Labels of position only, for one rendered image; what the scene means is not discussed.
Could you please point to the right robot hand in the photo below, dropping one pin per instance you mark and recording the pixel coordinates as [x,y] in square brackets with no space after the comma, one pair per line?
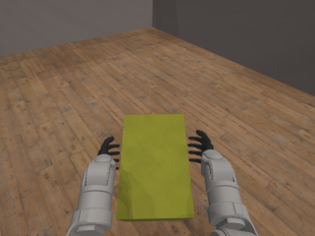
[205,145]

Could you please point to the robot right forearm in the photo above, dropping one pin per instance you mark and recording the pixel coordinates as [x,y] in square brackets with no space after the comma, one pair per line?
[226,209]

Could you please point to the left robot hand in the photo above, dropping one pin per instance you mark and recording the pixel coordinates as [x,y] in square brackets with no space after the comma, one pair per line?
[105,147]

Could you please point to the robot left forearm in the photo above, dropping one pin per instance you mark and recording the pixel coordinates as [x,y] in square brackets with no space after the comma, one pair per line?
[93,215]

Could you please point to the carton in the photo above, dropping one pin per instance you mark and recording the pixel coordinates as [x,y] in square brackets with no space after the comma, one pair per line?
[154,178]

